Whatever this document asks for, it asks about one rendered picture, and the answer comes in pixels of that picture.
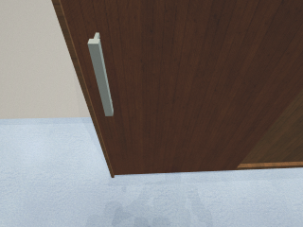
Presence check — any handle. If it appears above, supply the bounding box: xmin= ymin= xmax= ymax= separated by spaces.
xmin=87 ymin=32 xmax=114 ymax=116

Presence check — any wardrobe door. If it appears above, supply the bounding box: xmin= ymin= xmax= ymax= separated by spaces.
xmin=61 ymin=0 xmax=303 ymax=175
xmin=241 ymin=89 xmax=303 ymax=164

